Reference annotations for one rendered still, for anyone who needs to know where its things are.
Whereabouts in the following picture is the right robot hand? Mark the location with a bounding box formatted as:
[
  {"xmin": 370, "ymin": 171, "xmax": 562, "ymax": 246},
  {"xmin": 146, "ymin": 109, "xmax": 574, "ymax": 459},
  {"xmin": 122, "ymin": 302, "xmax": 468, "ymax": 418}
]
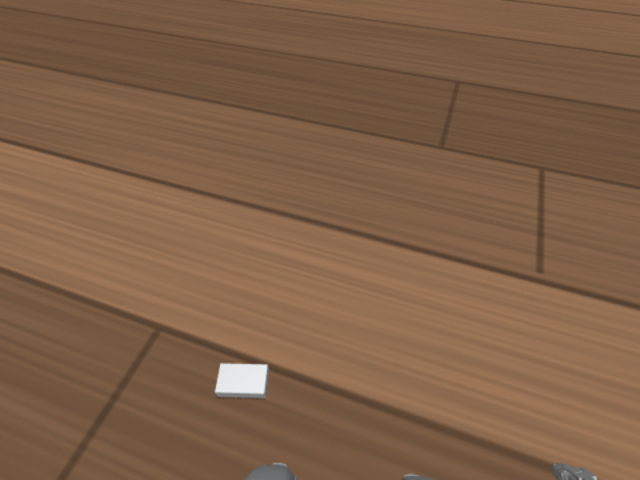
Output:
[{"xmin": 552, "ymin": 463, "xmax": 597, "ymax": 480}]

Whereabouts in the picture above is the small box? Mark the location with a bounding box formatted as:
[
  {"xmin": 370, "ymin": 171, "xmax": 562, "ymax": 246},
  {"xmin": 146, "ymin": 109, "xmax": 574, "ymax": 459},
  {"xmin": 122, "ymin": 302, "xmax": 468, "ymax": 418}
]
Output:
[{"xmin": 215, "ymin": 363, "xmax": 269, "ymax": 398}]

